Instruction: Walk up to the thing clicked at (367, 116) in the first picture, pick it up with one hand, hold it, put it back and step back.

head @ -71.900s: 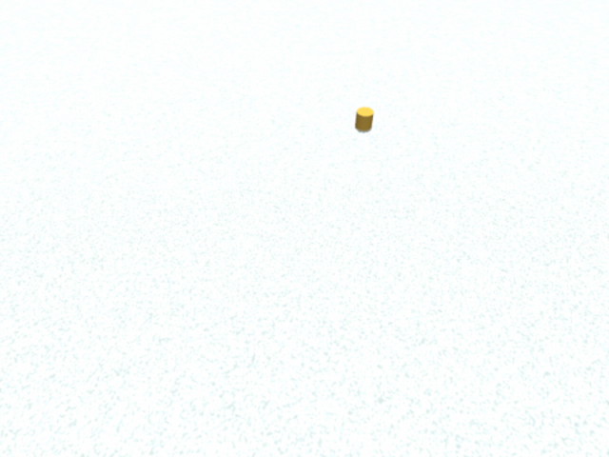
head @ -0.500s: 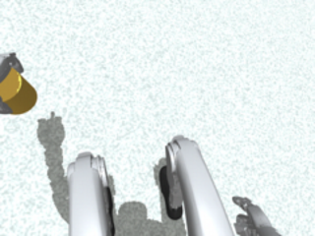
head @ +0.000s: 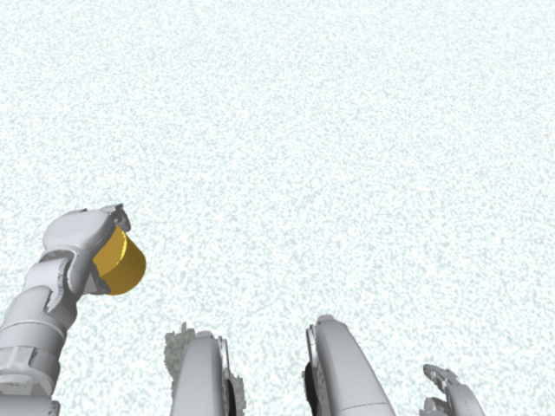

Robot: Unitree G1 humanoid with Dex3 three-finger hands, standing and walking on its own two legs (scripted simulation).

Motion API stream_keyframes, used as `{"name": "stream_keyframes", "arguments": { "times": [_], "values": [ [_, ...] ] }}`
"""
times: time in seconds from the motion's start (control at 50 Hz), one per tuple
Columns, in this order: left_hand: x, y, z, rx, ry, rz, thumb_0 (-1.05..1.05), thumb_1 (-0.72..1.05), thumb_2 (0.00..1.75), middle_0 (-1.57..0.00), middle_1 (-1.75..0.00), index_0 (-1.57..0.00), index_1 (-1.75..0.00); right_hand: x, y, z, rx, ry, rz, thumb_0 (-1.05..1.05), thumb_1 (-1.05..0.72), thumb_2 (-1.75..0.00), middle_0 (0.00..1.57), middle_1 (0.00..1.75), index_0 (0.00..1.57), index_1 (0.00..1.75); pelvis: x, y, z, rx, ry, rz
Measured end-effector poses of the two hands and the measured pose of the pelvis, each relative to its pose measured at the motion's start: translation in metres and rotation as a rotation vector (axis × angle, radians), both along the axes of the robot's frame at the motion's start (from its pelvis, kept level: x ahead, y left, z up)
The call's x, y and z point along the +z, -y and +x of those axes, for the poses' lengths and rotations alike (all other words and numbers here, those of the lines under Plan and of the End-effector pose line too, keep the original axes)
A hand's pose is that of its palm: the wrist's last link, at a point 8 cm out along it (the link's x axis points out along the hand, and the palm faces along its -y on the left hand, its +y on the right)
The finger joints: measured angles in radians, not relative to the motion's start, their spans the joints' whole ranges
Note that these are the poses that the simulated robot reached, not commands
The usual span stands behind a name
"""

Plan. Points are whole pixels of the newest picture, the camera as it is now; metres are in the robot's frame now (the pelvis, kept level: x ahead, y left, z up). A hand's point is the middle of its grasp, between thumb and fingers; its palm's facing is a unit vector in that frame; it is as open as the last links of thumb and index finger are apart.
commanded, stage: lift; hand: left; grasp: from above
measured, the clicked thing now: (110, 250) +0.41 +0.25 -0.11
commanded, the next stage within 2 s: hold in 0.58 s
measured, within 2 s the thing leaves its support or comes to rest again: neither
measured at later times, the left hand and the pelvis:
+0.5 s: hand (81, 231) +0.38 +0.23 +0.04, palm faces -0.44 -0.08 -0.90, open 11.7 cm; pelvis +0.03 +0.00 +0.11, yaw +0 degrees
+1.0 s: hand (61, 199) +0.40 +0.24 +0.09, palm faces -0.46 -0.07 -0.88, open 11.7 cm; pelvis +0.08 +0.00 +0.15, yaw +0 degrees
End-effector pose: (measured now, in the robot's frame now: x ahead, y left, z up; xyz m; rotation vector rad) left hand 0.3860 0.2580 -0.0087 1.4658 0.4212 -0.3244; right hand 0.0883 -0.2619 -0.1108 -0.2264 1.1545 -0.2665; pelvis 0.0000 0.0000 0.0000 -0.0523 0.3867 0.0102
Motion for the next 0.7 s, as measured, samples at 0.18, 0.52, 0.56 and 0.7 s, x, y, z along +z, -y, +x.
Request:
{"name": "stream_keyframes", "arguments": {
  "times": [0.18, 0.52, 0.56, 0.7],
  "values": [
    [0.041, 0.008, -0.021, 0.002, -0.009, 0.012, 0.01, -0.23, 0.74, -0.36, -1.02, -0.40, -0.96, 0.052, 0.012, 0.000, -0.008, 0.047, -0.021, 0.00, -0.91, -0.90, 0.20, 0.29, 0.20, 0.30, 0.048, 0.005, 0.009, 0.005, 0.082, 0.011],
    [0.104, 0.024, -0.002, 0.047, 0.020, 0.026, 0.01, -0.22, 0.72, -0.34, -1.06, -0.39, -0.98, 0.110, 0.007, 0.018, -0.028, 0.087, 0.003, 0.00, -0.91, -0.90, 0.20, 0.29, 0.20, 0.30, 0.109, 0.001, 0.036, -0.008, 0.182, 0.028],
    [0.109, 0.023, -0.001, 0.051, 0.013, 0.021, 0.01, -0.22, 0.71, -0.34, -1.05, -0.40, -0.98, 0.115, 0.005, 0.021, -0.029, 0.089, 0.007, 0.00, -0.91, -0.90, 0.20, 0.29, 0.20, 0.30, 0.114, 0.000, 0.040, -0.010, 0.190, 0.030],
    [0.120, 0.022, 0.001, 0.039, -0.020, 0.024, 0.01, -0.22, 0.71, -0.35, -1.05, -0.41, -0.97, 0.127, -0.001, 0.037, -0.027, 0.095, 0.021, 0.00, -0.91, -0.90, 0.20, 0.29, 0.20, 0.30, 0.128, -0.003, 0.053, -0.016, 0.212, 0.034]
  ]
}}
